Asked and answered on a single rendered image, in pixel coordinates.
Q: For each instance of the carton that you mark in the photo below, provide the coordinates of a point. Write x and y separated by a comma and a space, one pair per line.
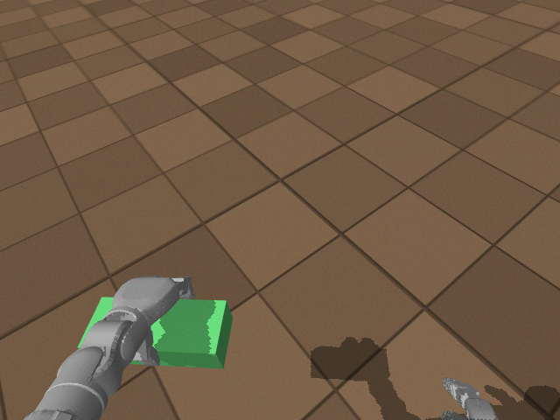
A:
193, 333

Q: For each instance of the right robot hand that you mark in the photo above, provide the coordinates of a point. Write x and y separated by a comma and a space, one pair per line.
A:
469, 399

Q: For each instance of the left robot arm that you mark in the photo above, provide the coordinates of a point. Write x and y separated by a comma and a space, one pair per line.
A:
91, 375

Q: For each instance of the left robot hand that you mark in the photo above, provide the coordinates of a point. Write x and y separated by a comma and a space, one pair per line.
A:
153, 296

